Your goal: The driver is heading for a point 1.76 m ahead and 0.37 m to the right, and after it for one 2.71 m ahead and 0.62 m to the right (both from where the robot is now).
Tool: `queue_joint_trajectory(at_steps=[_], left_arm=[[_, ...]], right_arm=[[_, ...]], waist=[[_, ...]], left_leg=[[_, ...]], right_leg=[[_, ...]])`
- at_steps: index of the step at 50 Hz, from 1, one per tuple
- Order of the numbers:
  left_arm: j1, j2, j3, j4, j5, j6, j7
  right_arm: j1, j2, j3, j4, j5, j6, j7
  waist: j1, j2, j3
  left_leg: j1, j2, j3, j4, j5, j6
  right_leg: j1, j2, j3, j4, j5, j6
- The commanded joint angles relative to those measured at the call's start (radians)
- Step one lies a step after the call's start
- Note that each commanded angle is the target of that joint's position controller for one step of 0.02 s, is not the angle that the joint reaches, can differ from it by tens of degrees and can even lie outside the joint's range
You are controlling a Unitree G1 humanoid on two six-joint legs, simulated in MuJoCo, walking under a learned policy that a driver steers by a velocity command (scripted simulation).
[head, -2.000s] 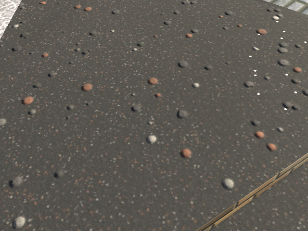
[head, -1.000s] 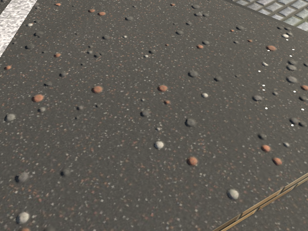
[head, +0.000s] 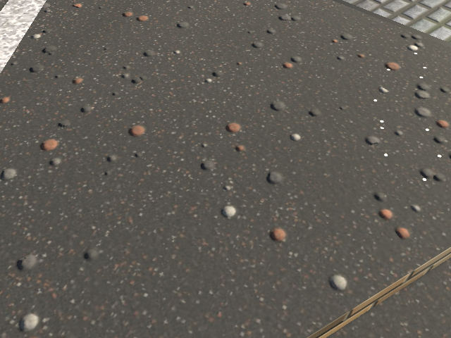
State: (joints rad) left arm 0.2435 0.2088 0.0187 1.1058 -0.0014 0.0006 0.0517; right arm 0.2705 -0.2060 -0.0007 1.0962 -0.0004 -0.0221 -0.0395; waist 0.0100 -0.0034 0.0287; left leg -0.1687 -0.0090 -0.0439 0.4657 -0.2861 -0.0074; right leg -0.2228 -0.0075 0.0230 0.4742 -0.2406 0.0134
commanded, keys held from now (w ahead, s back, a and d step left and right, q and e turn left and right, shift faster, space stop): w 0.32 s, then no key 0.54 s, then e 0.14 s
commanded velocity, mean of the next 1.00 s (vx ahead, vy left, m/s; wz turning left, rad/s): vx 0.16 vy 0.00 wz -0.02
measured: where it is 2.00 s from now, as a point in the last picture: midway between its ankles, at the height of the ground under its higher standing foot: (208, 336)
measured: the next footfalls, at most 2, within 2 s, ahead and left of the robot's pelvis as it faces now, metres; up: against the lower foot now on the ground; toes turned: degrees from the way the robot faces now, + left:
left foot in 0.74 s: +0.41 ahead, +0.11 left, +0.13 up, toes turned +4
right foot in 1.74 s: +0.46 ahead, -0.06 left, +0.13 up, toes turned -33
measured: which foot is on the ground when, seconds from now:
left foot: down 0.00-0.30, up 0.32-0.72, down 0.74-1.00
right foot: down 0.00-0.74, up 0.76-1.00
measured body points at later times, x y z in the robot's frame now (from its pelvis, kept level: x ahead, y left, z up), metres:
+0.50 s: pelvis +0.12 -0.03 +0.00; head +0.14 -0.04 +0.45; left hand +0.01 +0.20 -0.14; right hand +0.23 -0.27 -0.14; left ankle +0.12 +0.07 -0.60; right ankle +0.01 -0.12 -0.74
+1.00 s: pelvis +0.29 +0.07 +0.11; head +0.33 +0.09 +0.55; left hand +0.40 +0.32 -0.04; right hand +0.37 -0.18 -0.02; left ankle +0.37 +0.10 -0.61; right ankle +0.27 -0.09 -0.50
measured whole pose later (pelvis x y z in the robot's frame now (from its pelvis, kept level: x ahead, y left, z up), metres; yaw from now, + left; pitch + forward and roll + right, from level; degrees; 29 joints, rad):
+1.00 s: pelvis +0.29 +0.07 +0.11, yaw -2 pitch +1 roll -1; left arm 0.20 0.24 0.06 0.87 -0.01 0.00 0.06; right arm 0.19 -0.17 -0.01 0.93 -0.01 -0.09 -0.01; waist -0.02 -0.05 0.05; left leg -0.45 -0.04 0.16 0.66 -0.24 0.13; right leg -0.64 0.06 0.13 1.40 -0.25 -0.05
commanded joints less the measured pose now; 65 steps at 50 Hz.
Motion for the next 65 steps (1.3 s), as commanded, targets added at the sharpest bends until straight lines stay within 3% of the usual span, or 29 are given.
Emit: queue_joint_trajectory(at_steps=[1, 5, 6, 7, 11, 13, 14, 15, 16, 17, 20, 21, 26, 31, 33, 34, 35, 36, 37, 38, 39, 40, 41, 42, 44, 49, 56, 60, 65], left_arm=[[0.066, 0.040, -0.008, -0.007, 0.032, 0.003, -0.011], [0.041, 0.082, 0.008, -0.034, 0.027, 0.007, -0.029], [0.053, 0.119, 0.027, -0.027, -0.030, -0.017, -0.008], [0.061, 0.101, 0.023, -0.029, -0.033, -0.035, -0.003], [0.042, 0.021, 0.011, -0.058, -0.025, -0.095, -0.029], [0.118, 0.037, 0.020, -0.038, -0.030, -0.113, -0.039], [0.233, 0.069, 0.033, 0.001, -0.032, -0.118, -0.044], [0.383, 0.189, 0.074, 0.047, -0.036, -0.121, -0.048], [0.493, 0.230, 0.084, 0.063, -0.020, -0.116, -0.053], [0.436, 0.137, 0.053, 0.045, 0.007, -0.117, -0.052], [0.300, 0.066, 0.020, 0.005, 0.002, -0.097, -0.048], [0.271, 0.061, 0.013, -0.004, 0.056, -0.088, -0.046], [0.361, 0.047, -0.015, 0.035, 0.053, -0.091, -0.018], [0.381, 0.095, -0.004, 0.024, 0.058, -0.073, 0.008], [0.367, 0.067, -0.011, 0.022, 0.040, -0.056, 0.016], [0.281, 0.087, -0.009, -0.017, 0.019, -0.040, 0.002], [0.257, 0.128, 0.000, -0.032, 0.001, -0.045, -0.011], [0.284, 0.190, 0.013, -0.017, -0.018, -0.051, -0.029], [0.289, 0.220, 0.028, -0.013, -0.035, -0.062, -0.043], [0.335, 0.155, 0.021, -0.047, -0.059, -0.075, -0.063], [0.309, 0.120, 0.032, -0.067, -0.040, -0.063, -0.080], [0.347, 0.024, 0.020, -0.085, -0.009, -0.040, -0.082], [0.305, 0.002, 0.013, -0.112, 0.013, -0.011, -0.072], [0.207, -0.044, 0.004, -0.127, -0.002, 0.002, -0.047], [0.214, 0.014, 0.022, -0.158, -0.010, 0.017, -0.001], [0.147, 0.113, 0.064, -0.223, -0.016, 0.007, 0.020], [0.025, 0.116, 0.072, -0.328, -0.007, 0.030, 0.010], [0.051, 0.128, 0.068, -0.370, 0.002, 0.047, 0.024], [0.040, 0.141, 0.063, -0.424, 0.002, 0.045, 0.031]], right_arm=[[0.073, -0.042, 0.006, -0.007, -0.034, 0.011, -0.008], [0.066, -0.113, -0.019, -0.039, -0.028, 0.025, 0.002], [0.077, -0.149, -0.036, -0.041, 0.030, 0.001, -0.009], [0.100, -0.148, -0.037, -0.041, 0.039, -0.016, -0.009], [0.179, -0.173, -0.060, -0.041, 0.036, -0.049, 0.004], [0.081, -0.160, -0.059, -0.084, 0.035, -0.052, 0.008], [-0.020, -0.140, -0.054, -0.125, 0.034, -0.058, 0.008], [-0.065, -0.083, -0.040, -0.166, 0.026, -0.076, 0.010], [-0.022, -0.057, -0.032, -0.163, 0.014, -0.094, 0.013], [-0.006, -0.093, -0.041, -0.150, 0.031, -0.101, 0.026], [-0.068, -0.073, -0.048, -0.172, 0.046, -0.091, 0.040], [-0.092, -0.030, -0.034, -0.188, -0.073, -0.054, 0.041], [-0.162, 0.001, -0.014, -0.261, -0.026, 0.010, 0.032], [-0.417, 0.023, 0.017, -0.463, -0.027, 0.011, 0.003], [-0.481, 0.070, 0.054, -0.535, -0.029, 0.007, 0.016], [-0.376, 0.080, 0.067, -0.509, -0.001, 0.017, 0.028], [-0.284, 0.057, 0.053, -0.465, 0.008, 0.021, 0.027], [-0.033, 0.021, 0.024, -0.371, 0.015, 0.025, 0.025], [0.119, -0.034, -0.002, -0.312, 0.008, 0.029, 0.021], [0.216, -0.174, -0.045, -0.282, -0.022, 0.020, 0.013], [0.240, -0.217, -0.050, -0.261, -0.028, 0.033, 0.001], [0.040, -0.201, -0.051, -0.273, -0.005, 0.020, 0.005], [-0.112, -0.126, -0.042, -0.282, 0.002, 0.015, 0.009], [-0.212, -0.072, -0.019, -0.324, -0.017, -0.023, 0.041], [-0.243, -0.013, -0.011, -0.271, -0.013, -0.064, 0.059], [-0.105, -0.033, -0.021, -0.215, -0.007, -0.094, 0.014], [-0.046, -0.084, -0.037, -0.252, -0.004, -0.031, -0.049], [-0.073, -0.126, -0.040, -0.317, -0.013, -0.001, -0.064], [-0.040, -0.147, -0.043, -0.365, -0.019, 0.029, -0.065]], waist=[[0.000, 0.008, -0.014], [-0.009, 0.034, 0.101], [-0.009, 0.038, 0.139], [-0.014, 0.057, 0.143], [-0.027, 0.181, 0.146], [0.040, 0.150, 0.138], [0.104, 0.089, 0.109], [0.145, -0.170, 0.054], [0.156, -0.356, -0.027], [0.109, -0.187, 0.006], [0.048, -0.042, 0.069], [0.020, 0.009, 0.069], [0.024, -0.155, 0.073], [0.032, -0.073, 0.113], [0.020, -0.010, 0.089], [-0.035, 0.029, 0.036], [-0.054, -0.055, -0.036], [-0.148, -0.122, -0.182], [-0.210, -0.140, -0.265], [-0.211, 0.107, -0.353], [-0.189, 0.255, -0.494], [-0.037, 0.181, -0.400], [0.020, 0.077, -0.230], [-0.019, 0.040, -0.134], [0.038, -0.011, -0.042], [0.020, 0.059, -0.081], [-0.004, 0.055, -0.035], [0.000, 0.103, -0.034], [-0.022, 0.045, -0.027]], left_leg=[[-0.050, 0.061, -0.065, -0.135, -0.021, 0.031], [-0.118, 0.047, -0.103, -0.134, -0.390, 0.098], [-0.148, 0.028, -0.072, -0.130, -0.419, 0.092], [-0.142, 0.054, -0.115, -0.135, -0.430, 0.109], [-0.042, 0.255, -0.408, -0.243, -0.418, 0.236], [-0.116, 0.218, -0.326, -0.167, -0.174, 0.206], [-0.190, 0.132, -0.182, -0.034, 0.024, 0.154], [-0.374, -0.030, 0.035, 0.312, 0.161, 0.066], [-0.582, -0.080, 0.065, 0.629, -0.197, 0.018], [-0.642, -0.035, -0.018, 0.842, -0.291, 0.029], [-0.776, 0.047, 0.019, 1.000, -0.204, 0.056], [-0.695, 0.041, 0.080, 0.970, -0.152, 0.056], [-0.797, 0.025, 0.127, 1.086, -0.201, 0.057], [-1.264, 0.072, 0.029, 1.376, -0.489, 0.119], [-1.056, 0.104, 0.057, 1.099, -0.390, 0.147], [-0.659, 0.057, 0.187, 0.821, -0.218, 0.155], [-0.367, 0.008, 0.175, 0.757, -0.120, 0.157], [-0.109, -0.072, 0.259, 0.741, -0.016, 0.151], [0.029, -0.073, 0.154, 0.605, -0.004, 0.170], [0.209, 0.194, -0.316, 0.408, 0.410, 0.295], [0.148, 0.361, -0.713, 0.066, 0.803, 0.367], [-0.040, 0.358, -0.752, 0.019, 0.534, 0.365], [-0.214, 0.336, -0.660, 0.006, 0.223, 0.337], [-0.320, 0.292, -0.574, -0.057, 0.078, 0.289], [-0.464, 0.235, -0.350, -0.053, -0.009, 0.201], [-0.197, 0.225, -0.119, -0.157, 0.275, 0.216], [-0.001, 0.231, 0.029, -0.242, 0.147, 0.134], [0.032, 0.267, 0.031, -0.285, 0.041, 0.195], [0.116, 0.307, 0.040, -0.272, 0.014, 0.239]], right_leg=[[0.049, -0.056, 0.056, -0.111, -0.010, -0.033], [-0.087, 0.001, 0.034, -0.046, -0.353, -0.077], [-0.113, 0.040, -0.022, -0.017, -0.361, -0.065], [-0.136, 0.035, -0.013, 0.014, -0.340, -0.068], [-0.234, 0.031, -0.049, 0.185, -0.188, -0.085], [-0.070, 0.022, -0.034, 0.052, -0.135, -0.109], [0.074, 0.011, 0.022, -0.027, -0.052, -0.122], [0.311, -0.110, 0.255, -0.120, 0.106, -0.185], [0.491, -0.310, 0.553, -0.204, 0.349, -0.284], [0.457, -0.350, 0.545, -0.177, 0.483, -0.304], [0.407, -0.297, 0.287, -0.174, 0.672, -0.248], [0.293, -0.215, 0.186, -0.174, 0.647, -0.196], [0.279, -0.222, 0.128, -0.204, 0.777, -0.219], [0.427, -0.323, 0.152, -0.218, 0.635, -0.226], [0.300, -0.264, 0.074, -0.297, 0.662, -0.160], [0.096, -0.202, -0.027, -0.362, 0.767, -0.154], [0.014, -0.189, -0.022, -0.288, 1.043, -0.143], [0.022, -0.176, -0.073, -0.113, 1.346, -0.135], [0.056, -0.168, -0.064, 0.110, 1.390, -0.087], [-0.136, -0.027, -0.063, 0.498, 0.748, 0.002], [-0.089, 0.158, 0.042, 0.861, -0.182, 0.025], [-0.118, 0.105, 0.200, 0.996, -0.155, 0.002], [-0.171, 0.050, 0.114, 0.998, -0.114, -0.008], [-0.245, 0.080, 0.085, 1.052, -0.206, 0.001], [-0.244, 0.023, 0.097, 1.018, -0.097, -0.043], [-0.379, 0.038, 0.149, 0.971, 0.020, -0.070], [-0.560, 0.016, 0.129, 0.752, 0.149, 0.009], [-0.622, -0.013, 0.063, 0.749, 0.092, 0.083], [-0.660, -0.046, 0.041, 0.730, 0.059, 0.111]])
Keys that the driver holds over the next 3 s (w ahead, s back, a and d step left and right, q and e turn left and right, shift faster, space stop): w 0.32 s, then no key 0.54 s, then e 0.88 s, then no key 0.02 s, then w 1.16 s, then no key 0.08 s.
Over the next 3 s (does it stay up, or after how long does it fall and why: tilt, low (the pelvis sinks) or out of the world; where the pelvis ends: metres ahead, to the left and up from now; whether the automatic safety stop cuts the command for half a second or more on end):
stays up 0.87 -0.10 0.12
